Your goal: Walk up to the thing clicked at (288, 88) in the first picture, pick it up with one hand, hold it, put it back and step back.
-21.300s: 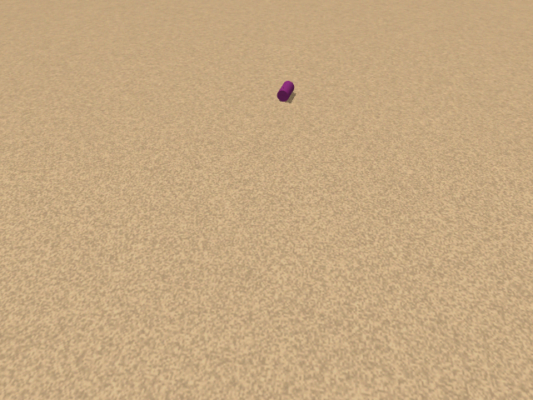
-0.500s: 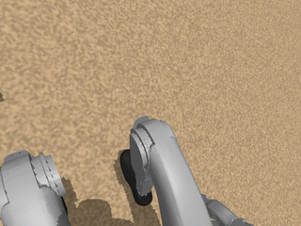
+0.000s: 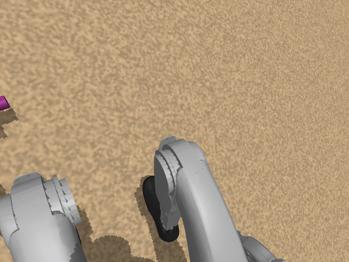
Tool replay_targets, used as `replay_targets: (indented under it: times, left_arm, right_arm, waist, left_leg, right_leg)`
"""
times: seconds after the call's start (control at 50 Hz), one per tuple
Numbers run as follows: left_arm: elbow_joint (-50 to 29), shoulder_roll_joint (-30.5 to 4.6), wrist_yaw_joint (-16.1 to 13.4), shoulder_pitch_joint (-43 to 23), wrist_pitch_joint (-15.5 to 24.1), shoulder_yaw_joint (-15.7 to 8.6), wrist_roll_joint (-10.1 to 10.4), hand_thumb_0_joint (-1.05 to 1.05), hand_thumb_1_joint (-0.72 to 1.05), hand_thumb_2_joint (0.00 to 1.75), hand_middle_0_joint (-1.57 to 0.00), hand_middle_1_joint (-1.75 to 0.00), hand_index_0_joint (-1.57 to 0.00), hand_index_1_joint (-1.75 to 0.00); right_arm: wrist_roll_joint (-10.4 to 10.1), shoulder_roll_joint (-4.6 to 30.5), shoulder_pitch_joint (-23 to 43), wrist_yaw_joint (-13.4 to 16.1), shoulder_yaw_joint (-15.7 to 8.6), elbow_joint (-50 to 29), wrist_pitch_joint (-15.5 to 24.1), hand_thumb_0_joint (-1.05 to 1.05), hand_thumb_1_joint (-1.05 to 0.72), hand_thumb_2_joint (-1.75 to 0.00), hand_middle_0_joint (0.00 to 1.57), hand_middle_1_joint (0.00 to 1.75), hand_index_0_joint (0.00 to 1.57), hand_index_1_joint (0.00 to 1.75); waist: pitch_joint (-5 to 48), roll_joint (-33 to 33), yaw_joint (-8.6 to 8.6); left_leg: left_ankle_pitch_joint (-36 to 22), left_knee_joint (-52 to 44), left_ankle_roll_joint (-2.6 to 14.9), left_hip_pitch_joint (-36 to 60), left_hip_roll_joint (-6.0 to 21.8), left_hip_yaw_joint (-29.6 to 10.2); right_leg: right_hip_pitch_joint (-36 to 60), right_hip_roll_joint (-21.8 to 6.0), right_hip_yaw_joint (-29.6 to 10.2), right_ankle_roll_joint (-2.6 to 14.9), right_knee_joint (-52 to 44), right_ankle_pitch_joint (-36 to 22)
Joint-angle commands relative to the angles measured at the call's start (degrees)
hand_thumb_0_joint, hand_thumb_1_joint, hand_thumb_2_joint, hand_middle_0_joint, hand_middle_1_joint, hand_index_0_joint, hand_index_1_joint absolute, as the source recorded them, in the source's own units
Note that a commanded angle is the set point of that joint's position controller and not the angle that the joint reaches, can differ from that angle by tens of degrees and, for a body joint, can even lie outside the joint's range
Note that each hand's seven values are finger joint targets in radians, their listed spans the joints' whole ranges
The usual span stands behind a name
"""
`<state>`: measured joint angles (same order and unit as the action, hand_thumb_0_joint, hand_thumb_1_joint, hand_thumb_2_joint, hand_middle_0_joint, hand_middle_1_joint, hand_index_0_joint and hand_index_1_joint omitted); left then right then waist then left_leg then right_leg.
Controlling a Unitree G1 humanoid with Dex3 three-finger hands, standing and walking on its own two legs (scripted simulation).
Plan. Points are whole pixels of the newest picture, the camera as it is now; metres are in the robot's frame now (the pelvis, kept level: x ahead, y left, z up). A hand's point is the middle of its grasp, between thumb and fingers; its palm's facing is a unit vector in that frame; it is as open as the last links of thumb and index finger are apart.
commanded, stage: settle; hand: left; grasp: from above
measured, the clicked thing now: out of the picture +0.45 +0.32 -0.26
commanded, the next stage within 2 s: lift in 0.68 s
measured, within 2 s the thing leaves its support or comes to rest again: leaves its support in 0.02 s
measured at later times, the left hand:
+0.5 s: hand out of the picture +0.42 +0.35 -0.14, palm faces -0.40 -0.16 -0.90, open 10.7 cm
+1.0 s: hand out of the picture +0.42 +0.35 -0.08, palm faces -0.41 -0.16 -0.90, open 10.8 cm
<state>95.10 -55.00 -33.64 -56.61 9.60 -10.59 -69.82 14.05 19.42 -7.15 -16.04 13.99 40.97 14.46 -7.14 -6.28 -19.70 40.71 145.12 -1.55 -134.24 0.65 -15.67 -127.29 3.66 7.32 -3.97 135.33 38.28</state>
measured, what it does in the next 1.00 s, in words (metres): rises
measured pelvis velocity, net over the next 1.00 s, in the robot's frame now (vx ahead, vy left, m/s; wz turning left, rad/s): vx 0.00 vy -0.01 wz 0.13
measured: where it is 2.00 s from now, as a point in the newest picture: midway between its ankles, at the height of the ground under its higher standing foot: (122, 241)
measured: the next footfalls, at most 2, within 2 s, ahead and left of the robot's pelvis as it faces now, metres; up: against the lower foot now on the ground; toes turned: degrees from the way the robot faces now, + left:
none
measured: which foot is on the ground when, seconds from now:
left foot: down 0.00-1.00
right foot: down 0.00-1.00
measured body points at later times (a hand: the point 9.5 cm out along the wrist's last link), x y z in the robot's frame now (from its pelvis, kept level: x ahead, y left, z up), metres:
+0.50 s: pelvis +0.00 -0.01 +0.02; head +0.23 +0.08 +0.40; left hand +0.44 +0.36 -0.09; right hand +0.10 -0.26 -0.08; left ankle +0.06 +0.13 -0.27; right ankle +0.12 -0.13 -0.27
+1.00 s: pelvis +0.00 -0.01 +0.05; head +0.21 +0.07 +0.44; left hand +0.43 +0.36 -0.03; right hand +0.08 -0.28 -0.06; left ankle +0.06 +0.13 -0.27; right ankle +0.12 -0.13 -0.27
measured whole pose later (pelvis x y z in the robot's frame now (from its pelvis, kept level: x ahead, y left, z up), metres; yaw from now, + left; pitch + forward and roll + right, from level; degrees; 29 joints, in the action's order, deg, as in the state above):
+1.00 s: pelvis +0.00 -0.01 +0.05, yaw +7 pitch +34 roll -7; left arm 73.7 -40.5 -14.1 -51.4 5.2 -5.8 -65.1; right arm 5.0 17.0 -11.1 -9.8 2.0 41.4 2.2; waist 5.3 1.9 -12.3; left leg 37.7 132.3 -1.4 -129.3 0.4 -8.2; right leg -124.7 0.8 2.1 -3.2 128.1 38.1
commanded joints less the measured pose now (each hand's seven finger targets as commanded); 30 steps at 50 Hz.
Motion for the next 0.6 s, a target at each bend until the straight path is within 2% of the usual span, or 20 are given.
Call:
replay_targets:
  times: [0.0,0.02,0.04,0.06,0.08,0.12,0.14,0.16,0.22,0.26,0.3,0.34,0.36,0.38,0.42,0.5,0.52,0.58]
  left_arm:
    - [-8.90,-11.75,-2.18,-15.19,-0.84,1.60,1.05,0.00,0.67,0.67,-1.08,-0.53,-1.08,-0.54]
    - [-10.40,-13.03,-2.05,-15.86,-1.06,-0.01,1.10,0.00,0.70,0.66,-1.10,-0.54,-1.10,-0.54]
    - [-13.44,-13.57,-1.92,-15.30,-1.22,-0.80,1.61,0.00,0.71,0.68,-1.11,-0.53,-1.11,-0.54]
    - [-16.69,-11.80,-1.48,-15.65,-1.42,0.34,1.91,0.00,0.74,0.70,-1.14,-0.53,-1.13,-0.54]
    - [-16.01,-10.23,-0.84,-13.73,-2.01,1.18,1.93,0.00,0.75,0.70,-1.16,-0.52,-1.15,-0.54]
    - [-17.04,-9.59,0.32,-13.15,-2.99,0.97,2.66,0.00,0.78,0.69,-1.17,-0.53,-1.17,-0.54]
    - [-18.02,-9.43,1.05,-14.20,-3.40,0.68,2.87,0.00,0.79,0.71,-1.18,-0.54,-1.17,-0.55]
    - [-18.77,-8.45,1.47,-13.35,-3.74,0.98,3.09,0.00,0.79,0.71,-1.18,-0.54,-1.17,-0.55]
    - [-18.84,-4.57,3.71,-14.58,-4.87,3.02,4.03,0.00,0.82,0.68,-1.19,-0.54,-1.19,-0.54]
    - [-18.72,-5.06,5.24,-13.12,-5.35,2.79,4.44,0.00,0.82,0.67,-1.22,-0.52,-1.21,-0.53]
    - [-20.48,-4.05,7.08,-14.89,-5.30,3.50,4.53,0.00,0.82,0.69,-1.20,-0.53,-1.20,-0.54]
    - [-20.69,-2.68,8.76,-14.46,-5.18,4.02,5.40,0.00,0.80,0.72,-1.22,-0.52,-1.20,-0.54]
    - [-21.20,-2.08,9.55,-14.98,-4.91,4.57,5.13,0.00,0.80,0.72,-1.21,-0.55,-1.20,-0.56]
    - [-23.12,-4.23,9.91,-15.85,-4.44,3.54,4.92,0.00,0.79,0.72,-1.20,-0.54,-1.19,-0.56]
    - [-22.75,-3.04,10.77,-15.56,-4.18,3.85,5.15,0.00,0.80,0.73,-1.21,-0.53,-1.19,-0.55]
    - [-24.58,-4.10,11.90,-17.21,-3.10,3.45,4.41,0.00,0.76,0.72,-1.18,-0.54,-1.16,-0.55]
    - [-22.45,-2.89,12.28,-15.24,-3.18,3.68,4.21,0.00,0.74,0.74,-1.17,-0.53,-1.15,-0.55]
    - [-24.94,-4.83,12.52,-16.94,-2.48,2.87,3.91,0.00,0.75,0.76,-1.17,-0.55,-1.15,-0.57]
  right_arm:
    - [-0.96,17.71,-9.09,0.11,-6.93,0.99,0.13,0.00,-0.90,-0.90,0.20,0.30,0.20,0.30]
    - [-1.11,18.21,-10.01,0.10,-7.49,0.78,-0.04,0.00,-0.90,-0.90,0.20,0.30,0.20,0.30]
    - [-1.68,18.11,-10.34,0.27,-8.11,0.74,-0.15,0.00,-0.89,-0.90,0.20,0.30,0.20,0.30]
    - [-1.86,17.12,-9.55,0.12,-8.14,0.38,-0.22,0.00,-0.90,-0.90,0.20,0.30,0.20,0.30]
    - [-2.25,16.61,-9.55,0.11,-8.63,1.07,-0.40,0.00,-0.90,-0.90,0.20,0.30,0.20,0.30]
    - [-3.21,16.35,-10.07,-0.14,-9.67,1.23,-0.93,0.00,-0.90,-0.90,0.20,0.30,0.20,0.30]
    - [-3.49,16.49,-10.48,-0.16,-10.25,1.00,-1.20,0.00,-0.90,-0.90,0.20,0.30,0.20,0.30]
    - [-3.87,16.23,-10.45,-0.08,-10.85,1.30,-1.58,0.00,-0.89,-0.90,0.20,0.30,0.20,0.30]
    - [-4.79,15.17,-11.41,-0.06,-11.38,1.30,-2.35,0.00,-0.90,-0.90,0.20,0.30,0.20,0.30]
    - [-5.27,14.85,-11.21,0.34,-11.78,0.77,-3.07,0.00,-0.90,-0.90,0.20,0.30,0.20,0.30]
    - [-5.59,14.48,-11.88,0.56,-12.20,1.07,-3.74,0.00,-0.90,-0.90,0.20,0.30,0.20,0.30]
    - [-6.21,13.92,-11.87,0.97,-12.59,0.44,-4.65,0.00,-0.90,-0.90,0.20,0.30,0.20,0.30]
    - [-6.14,13.61,-11.95,1.13,-12.69,0.22,-5.03,0.00,-0.90,-0.90,0.20,0.30,0.20,0.30]
    - [-6.30,13.57,-12.05,1.42,-12.73,0.00,-5.47,0.00,-0.90,-0.90,0.20,0.30,0.20,0.30]
    - [-6.64,13.25,-12.11,2.15,-13.00,-0.52,-6.38,0.00,-0.90,-0.90,0.20,0.30,0.20,0.30]
    - [-6.89,12.61,-12.37,3.34,-13.35,-0.58,-7.78,0.00,-0.90,-0.90,0.20,0.30,0.20,0.30]
    - [-6.88,12.58,-12.53,3.61,-13.52,-0.49,-8.00,0.00,-0.90,-0.90,0.20,0.30,0.20,0.30]
    - [-7.13,12.04,-12.53,4.33,-13.71,-0.71,-8.66,0.00,-0.90,-0.90,0.20,0.30,0.20,0.30]
  waist:
    - [39.02,33.39,-0.86]
    - [39.23,32.08,-0.65]
    - [41.52,33.13,0.73]
    - [44.34,35.39,1.83]
    - [44.82,35.04,2.42]
    - [44.61,33.98,3.04]
    - [44.95,32.80,2.79]
    - [46.39,33.24,3.53]
    - [44.64,29.43,3.09]
    - [45.76,27.01,4.01]
    - [45.65,27.41,3.77]
    - [45.69,25.22,4.27]
    - [46.40,25.05,3.79]
    - [48.21,24.74,4.71]
    - [47.49,23.26,4.57]
    - [47.88,23.75,4.94]
    - [46.94,22.28,4.73]
    - [48.61,23.00,5.51]
  left_leg:
    - [-13.78,-16.03,0.86,31.91,1.83,7.46]
    - [-13.06,-15.89,1.26,30.32,1.53,7.87]
    - [-13.13,-16.65,1.26,31.29,1.41,8.26]
    - [-14.19,-17.07,1.13,32.79,1.28,8.68]
    - [-13.81,-17.40,1.19,33.44,1.22,9.06]
    - [-13.47,-17.63,1.43,32.13,1.11,9.19]
    - [-13.24,-17.85,1.56,31.44,0.98,9.21]
    - [-13.54,-18.15,1.57,32.08,0.96,9.55]
    - [-11.99,-18.68,2.25,29.48,0.62,10.07]
    - [-11.73,-18.48,2.59,28.66,0.41,10.53]
    - [-11.94,-19.58,2.41,29.53,0.18,10.41]
    - [-10.99,-20.02,2.58,28.72,-0.09,10.64]
    - [-11.61,-19.81,2.61,28.68,-0.14,10.96]
    - [-12.15,-19.72,2.74,28.46,-0.23,11.32]
    - [-11.71,-19.99,2.86,28.26,-0.51,11.72]
    - [-10.18,-21.11,2.77,28.33,-0.89,12.03]
    - [-10.18,-20.94,2.84,28.53,-0.94,12.14]
    - [-9.92,-21.76,2.79,29.64,-0.90,12.43]
  right_leg:
    - [15.88,1.57,7.70,5.50,-9.64,-15.36]
    - [16.04,1.54,7.43,5.29,-10.48,-14.78]
    - [17.37,1.35,6.89,5.47,-10.98,-14.77]
    - [17.81,1.27,6.59,5.71,-10.86,-15.52]
    - [17.44,1.38,6.33,5.80,-11.25,-15.20]
    - [15.87,1.20,6.02,5.87,-11.08,-14.78]
    - [15.41,0.97,5.90,5.79,-11.10,-14.49]
    - [15.90,1.09,5.57,5.89,-11.40,-14.77]
    - [15.38,1.01,4.92,5.81,-12.78,-13.58]
    - [16.80,0.86,4.18,5.63,-13.51,-13.28]
    - [16.52,0.40,4.09,5.79,-13.39,-13.20]
    - [17.12,0.21,3.63,5.82,-14.10,-12.21]
    - [18.52,0.31,3.39,5.70,-14.39,-12.70]
    - [19.87,0.27,3.01,5.59,-14.81,-13.04]
    - [19.53,-0.05,2.67,5.47,-15.57,-12.59]
    - [19.40,-0.22,2.13,5.77,-16.40,-10.37]
    - [18.96,-0.42,2.18,5.66,-16.57,-10.58]
    - [19.77,-0.38,1.48,5.89,-17.17,-9.50]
